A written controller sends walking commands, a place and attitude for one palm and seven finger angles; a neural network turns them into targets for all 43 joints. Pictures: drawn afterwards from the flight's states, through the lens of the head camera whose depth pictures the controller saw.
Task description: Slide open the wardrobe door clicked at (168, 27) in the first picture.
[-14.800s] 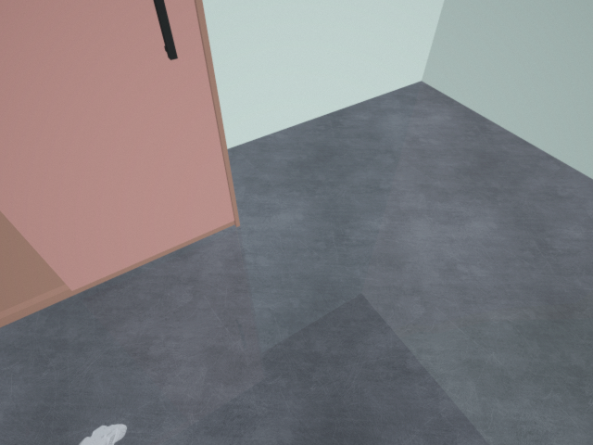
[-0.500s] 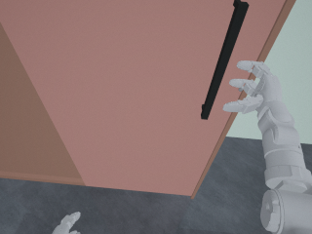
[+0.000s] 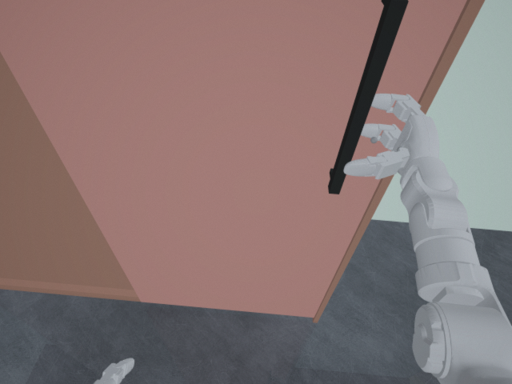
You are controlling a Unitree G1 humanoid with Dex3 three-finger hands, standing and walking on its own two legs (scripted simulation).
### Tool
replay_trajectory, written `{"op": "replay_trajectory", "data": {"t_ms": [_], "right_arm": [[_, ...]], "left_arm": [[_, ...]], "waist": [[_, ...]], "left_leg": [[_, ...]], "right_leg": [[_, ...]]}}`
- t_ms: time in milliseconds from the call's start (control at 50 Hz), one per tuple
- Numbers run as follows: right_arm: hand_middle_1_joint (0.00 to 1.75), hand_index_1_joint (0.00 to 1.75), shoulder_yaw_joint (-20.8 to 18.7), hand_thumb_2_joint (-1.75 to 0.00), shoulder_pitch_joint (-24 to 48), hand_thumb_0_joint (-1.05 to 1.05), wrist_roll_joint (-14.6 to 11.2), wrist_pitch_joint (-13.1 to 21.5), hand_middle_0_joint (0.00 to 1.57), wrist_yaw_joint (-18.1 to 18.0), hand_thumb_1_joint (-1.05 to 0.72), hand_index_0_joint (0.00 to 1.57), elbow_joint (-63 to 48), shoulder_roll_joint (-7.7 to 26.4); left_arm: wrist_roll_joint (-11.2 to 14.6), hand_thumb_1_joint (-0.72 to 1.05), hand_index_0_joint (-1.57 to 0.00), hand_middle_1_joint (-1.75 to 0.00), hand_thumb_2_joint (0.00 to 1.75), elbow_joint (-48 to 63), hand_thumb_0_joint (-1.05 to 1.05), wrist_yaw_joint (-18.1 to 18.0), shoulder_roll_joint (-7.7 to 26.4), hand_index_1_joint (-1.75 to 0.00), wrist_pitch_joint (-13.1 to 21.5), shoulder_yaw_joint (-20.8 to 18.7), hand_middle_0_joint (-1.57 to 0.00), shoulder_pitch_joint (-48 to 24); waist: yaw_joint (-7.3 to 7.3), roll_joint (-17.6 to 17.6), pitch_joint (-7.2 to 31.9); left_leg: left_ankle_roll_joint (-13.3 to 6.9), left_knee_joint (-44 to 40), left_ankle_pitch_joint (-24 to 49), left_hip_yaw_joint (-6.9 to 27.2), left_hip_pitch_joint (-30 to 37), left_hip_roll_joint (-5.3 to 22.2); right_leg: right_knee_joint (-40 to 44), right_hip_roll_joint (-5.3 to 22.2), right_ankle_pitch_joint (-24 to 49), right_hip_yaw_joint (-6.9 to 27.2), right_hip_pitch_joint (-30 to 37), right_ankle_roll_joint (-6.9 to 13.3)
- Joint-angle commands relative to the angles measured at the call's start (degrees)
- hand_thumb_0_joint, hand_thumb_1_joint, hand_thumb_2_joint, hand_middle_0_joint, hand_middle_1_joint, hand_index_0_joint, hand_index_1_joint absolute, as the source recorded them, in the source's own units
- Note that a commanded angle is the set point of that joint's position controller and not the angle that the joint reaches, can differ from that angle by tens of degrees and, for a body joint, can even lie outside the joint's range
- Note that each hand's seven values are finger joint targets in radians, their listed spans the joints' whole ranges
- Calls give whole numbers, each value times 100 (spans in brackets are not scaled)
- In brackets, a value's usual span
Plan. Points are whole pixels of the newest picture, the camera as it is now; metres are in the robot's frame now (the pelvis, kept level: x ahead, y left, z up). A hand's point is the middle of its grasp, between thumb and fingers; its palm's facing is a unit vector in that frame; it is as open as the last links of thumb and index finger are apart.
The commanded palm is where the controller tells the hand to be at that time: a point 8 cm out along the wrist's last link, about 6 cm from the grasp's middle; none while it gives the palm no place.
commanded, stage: feel for the door with the fingertips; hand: right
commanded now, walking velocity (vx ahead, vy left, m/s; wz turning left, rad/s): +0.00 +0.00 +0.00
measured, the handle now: (355, 111) +0.49 -0.11 +0.21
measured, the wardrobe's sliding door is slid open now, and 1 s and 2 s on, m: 0.00 0.00 0.00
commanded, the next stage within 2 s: slide the fingers in behind the handle in 0.14 s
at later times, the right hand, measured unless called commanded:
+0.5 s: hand (364, 140) +0.44 -0.12 +0.19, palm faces +0.01 +1.00 +0.00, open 13.7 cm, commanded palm +0.42 -0.16 +0.19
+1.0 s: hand (347, 139) +0.44 -0.09 +0.19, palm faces -0.01 +1.00 +0.01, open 13.9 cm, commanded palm +0.41 -0.14 +0.19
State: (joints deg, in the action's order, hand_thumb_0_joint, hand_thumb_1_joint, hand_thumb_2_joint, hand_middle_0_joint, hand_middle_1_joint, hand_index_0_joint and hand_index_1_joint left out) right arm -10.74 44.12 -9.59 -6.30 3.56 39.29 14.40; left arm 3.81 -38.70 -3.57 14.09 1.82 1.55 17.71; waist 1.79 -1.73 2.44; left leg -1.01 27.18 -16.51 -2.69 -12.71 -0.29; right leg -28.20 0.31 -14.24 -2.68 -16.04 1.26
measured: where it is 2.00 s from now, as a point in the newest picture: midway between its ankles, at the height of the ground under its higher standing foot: outside the picture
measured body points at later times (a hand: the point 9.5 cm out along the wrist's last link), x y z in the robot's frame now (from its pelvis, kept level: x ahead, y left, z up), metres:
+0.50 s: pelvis -0.01 +0.00 +0.00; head +0.00 +0.01 +0.45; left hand +0.09 +0.25 -0.12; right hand +0.44 -0.17 +0.19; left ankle -0.03 +0.11 -0.74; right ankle +0.00 -0.11 -0.74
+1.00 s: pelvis +0.00 +0.01 +0.00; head +0.00 +0.02 +0.45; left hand +0.11 +0.26 -0.11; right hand +0.43 -0.15 +0.19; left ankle -0.03 +0.11 -0.74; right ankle +0.00 -0.11 -0.74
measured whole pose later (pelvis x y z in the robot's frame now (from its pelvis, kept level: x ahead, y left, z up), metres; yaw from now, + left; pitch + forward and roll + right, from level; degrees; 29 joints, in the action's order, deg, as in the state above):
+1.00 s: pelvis +0.00 +0.01 +0.00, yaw +0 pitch +2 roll +0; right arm -8.7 45.0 -8.5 -6.0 0.1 39.7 10.7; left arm 3.2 -38.5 -3.5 13.7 1.6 1.6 16.2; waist 2.0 -1.7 2.3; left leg -1.7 26.9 -16.1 -2.7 -12.7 -1.0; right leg -27.6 1.0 -13.7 -2.5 -15.8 0.6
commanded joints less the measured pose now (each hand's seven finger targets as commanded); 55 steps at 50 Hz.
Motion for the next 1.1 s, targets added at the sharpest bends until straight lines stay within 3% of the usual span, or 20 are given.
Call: {"op": "replay_trajectory", "data": {"t_ms": [0, 60, 80, 100, 160, 180, 240, 360, 500, 560, 600, 640, 660, 720, 760, 880, 980, 1040, 1060, 1080], "right_arm": [[120, 120, 164, -30, 3045, 0, -54, 331, 30, -8, 50, 30, -1545, 541], [120, 120, 111, -30, 3327, 0, -13, 289, 30, -117, 50, 30, -1317, 616], [120, 120, 3, -30, 3383, 0, 5, 327, 30, -182, 50, 30, -1288, 758], [120, 120, -174, -30, 3369, 0, 16, 339, 30, -233, 50, 30, -1260, 891], [120, 120, 27, -30, 3635, 0, 118, 420, 30, -246, 50, 30, -1000, 784], [120, 120, -60, -30, 3551, 0, 122, 458, 30, -258, 50, 30, -899, 850], [120, 120, 238, -30, 4064, 0, 137, 571, 30, -202, 50, 30, -776, 601], [120, 120, 183, -30, 3960, 0, 34, 804, 30, -132, 50, 30, -568, 572], [120, 120, 91, -30, 3659, 0, -8, 899, 30, -50, 50, 30, -685, 680], [120, 120, 334, -30, 3571, 0, -30, 845, 30, -33, 50, 30, -866, 349], [120, 120, -48, -30, 3252, 0, -65, 794, 30, -111, 50, 30, -920, 698], [120, 120, -127, -30, 3170, 0, -23, 716, 30, -168, 50, 30, -980, 795], [120, 120, 63, -30, 3146, 0, 17, 667, 30, -188, 50, 30, -975, 609], [120, 120, -235, -30, 3010, 0, 91, 595, 30, -345, 50, 30, -1073, 904], [120, 120, -9, -30, 3157, 0, 111, 583, 30, -365, 50, 30, -1335, 672], [120, 120, -68, -30, 3046, 0, 98, 452, 30, -373, 50, 30, -1313, 734], [120, 120, 170, -30, 3058, 0, 63, 360, 30, -368, 50, 30, -1269, 404], [120, 120, 120, -30, 3150, 0, 72, 349, 30, -377, 50, 30, -1373, 472], [120, 120, 317, -30, 3192, 0, 67, 337, 30, -366, 50, 30, -1346, 235], [120, 120, 213, -30, 3062, 0, 56, 340, 30, -388, 50, 30, -1332, 304]], "left_arm": [[19, 90, -20, -30, 90, 773, 0, -42, 744, -30, 286, -264, -20, -298], [-2, 90, -20, -30, 90, 663, 0, -53, 737, -30, 270, -239, -20, -248], [-35, 90, -20, -30, 90, 633, 0, -67, 764, -30, 251, -245, -20, -198], [-34, 90, -20, -30, 90, 664, 0, -67, 751, -30, 258, -243, -20, -234], [-39, 90, -20, -30, 90, 583, 0, -78, 729, -30, 257, -228, -20, -179], [-61, 90, -20, -30, 90, 590, 0, -78, 741, -30, 254, -238, -20, -136], [-35, 90, -20, -30, 90, 536, 0, -70, 718, -30, 284, -225, -20, -136], [-36, 90, -20, -30, 90, 538, 0, -32, 758, -30, 397, -246, -20, -76], [-2, 90, -20, -30, 90, 618, 0, -23, 767, -30, 457, -241, -20, -151], [7, 90, -20, -30, 90, 631, 0, 11, 722, -30, 490, -238, -20, -179], [-5, 90, -20, -30, 90, 646, 0, 17, 759, -30, 472, -252, -20, -180], [-14, 90, -20, -30, 90, 657, 0, 8, 727, -30, 436, -235, -20, -225], [-4, 90, -20, -30, 90, 683, 0, 13, 708, -30, 422, -225, -20, -263], [-29, 90, -20, -30, 90, 721, 0, 9, 705, -30, 357, -226, -20, -275], [-25, 90, -20, -30, 90, 760, 0, 10, 676, -30, 335, -231, -20, -318], [-45, 90, -20, -30, 90, 763, 0, -31, 689, -30, 242, -231, -20, -328], [-48, 90, -20, -30, 90, 760, 0, -46, 652, -30, 200, -221, -20, -362], [-42, 90, -20, -30, 90, 748, 0, -42, 642, -30, 189, -223, -20, -377], [-43, 90, -20, -30, 90, 749, 0, -37, 620, -30, 192, -216, -20, -384], [-61, 90, -20, -30, 90, 753, 0, -31, 644, -30, 183, -241, -20, -349]], "waist": [[130, 194, 1734], [174, 151, 1575], [179, 385, 1600], [107, 295, 1693], [242, 386, 1524], [211, 390, 1564], [337, 49, 1569], [291, 373, 1744], [181, 292, 1760], [167, 132, 1694], [41, 347, 1806], [33, 506, 1711], [65, 447, 1568], [-43, 378, 1640], [35, 376, 1724], [25, 477, 1678], [107, 487, 1585], [76, 331, 1715], [132, 382, 1686], [93, 489, 1740]], "left_leg": [[-56, -249, 1870, 78, -172, -84], [-56, -284, 1657, 67, -309, -97], [-54, -291, 1660, 52, -189, -93], [-48, -289, 1694, 101, -153, -88], [-29, -293, 1684, 100, -230, -78], [-33, -291, 1674, 97, -188, -78], [-43, -282, 1574, 116, -432, -71], [-43, -248, 1478, 105, -394, -93], [-41, -266, 1424, 126, -255, -87], [-52, -258, 1494, 99, -328, -104], [-51, -250, 1583, 103, -131, -107], [-23, -267, 1669, 126, 7, -98], [-11, -283, 1594, 124, -78, -94], [-25, -294, 1609, 153, 70, -84], [-11, -289, 1766, 158, 105, -84], [-7, -341, 1908, 157, 247, -69], [12, -361, 1988, 147, 141, -75], [-5, -333, 1981, 158, 126, -72], [-4, -323, 2041, 148, 91, -79], [-11, -308, 2121, 125, 172, -75]], "right_leg": [[104, 24, 1649, 362, 1394, 156], [134, 18, 1464, 402, 1315, 125], [136, 12, 1492, 428, 1247, 142], [147, 5, 1471, 385, 1234, 150], [131, -10, 1365, 369, 1137, 164], [114, -15, 1393, 372, 1125, 172], [75, -27, 1290, 390, 1241, 145], [71, -19, 1166, 433, 1200, 150], [102, -40, 1020, 369, 1079, 168], [93, -47, 1090, 372, 1150, 149], [120, -39, 1186, 379, 1078, 155], [138, -54, 1177, 317, 926, 175], [165, -46, 1086, 292, 880, 173], [187, -56, 1121, 278, 839, 177], [178, -58, 1219, 241, 945, 180], [185, -71, 1310, 230, 944, 194], [151, -84, 1365, 220, 1005, 202], [156, -83, 1371, 238, 1061, 179], [137, -91, 1421, 248, 1090, 187], [113, -87, 1543, 261, 1101, 196]]}}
